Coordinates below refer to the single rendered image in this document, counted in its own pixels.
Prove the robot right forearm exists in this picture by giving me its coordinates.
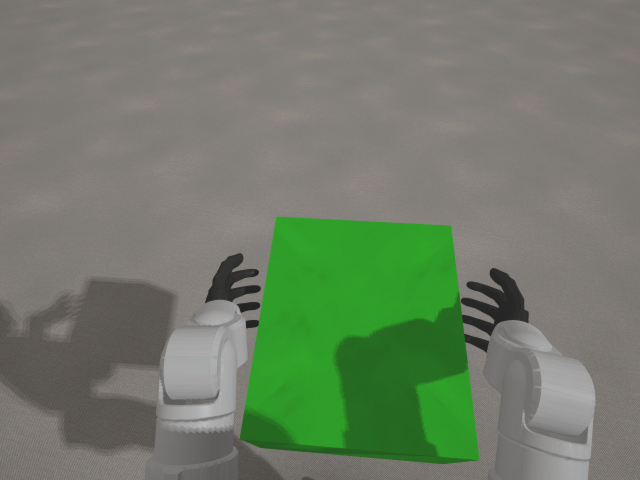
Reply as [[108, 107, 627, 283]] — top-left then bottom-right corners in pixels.
[[483, 320, 596, 480]]

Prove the robot left forearm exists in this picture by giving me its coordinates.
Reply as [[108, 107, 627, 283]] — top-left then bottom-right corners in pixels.
[[144, 300, 248, 480]]

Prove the left robot hand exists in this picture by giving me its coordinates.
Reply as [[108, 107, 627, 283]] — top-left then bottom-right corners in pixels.
[[205, 253, 261, 328]]

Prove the right robot hand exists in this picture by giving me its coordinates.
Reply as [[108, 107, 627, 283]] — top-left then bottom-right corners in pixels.
[[461, 268, 529, 353]]

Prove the carton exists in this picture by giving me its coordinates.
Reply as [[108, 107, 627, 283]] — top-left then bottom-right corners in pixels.
[[240, 217, 480, 464]]

